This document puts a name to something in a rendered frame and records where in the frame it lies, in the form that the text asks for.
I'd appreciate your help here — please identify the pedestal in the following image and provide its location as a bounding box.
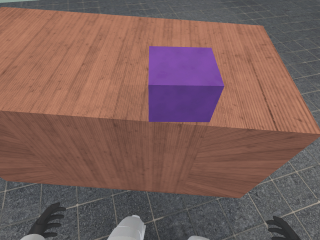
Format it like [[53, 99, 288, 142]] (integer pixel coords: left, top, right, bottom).
[[0, 7, 320, 199]]

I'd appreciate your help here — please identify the right robot hand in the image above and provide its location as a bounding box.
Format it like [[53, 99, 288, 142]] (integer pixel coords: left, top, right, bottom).
[[266, 216, 301, 240]]

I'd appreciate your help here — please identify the left robot thigh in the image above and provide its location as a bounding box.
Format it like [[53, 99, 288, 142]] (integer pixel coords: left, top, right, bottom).
[[107, 216, 146, 240]]

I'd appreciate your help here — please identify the left robot hand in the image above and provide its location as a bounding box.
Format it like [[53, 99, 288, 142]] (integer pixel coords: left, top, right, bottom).
[[27, 202, 66, 238]]

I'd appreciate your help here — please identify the carton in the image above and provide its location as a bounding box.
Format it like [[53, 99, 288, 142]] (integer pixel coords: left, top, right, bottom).
[[148, 46, 224, 122]]

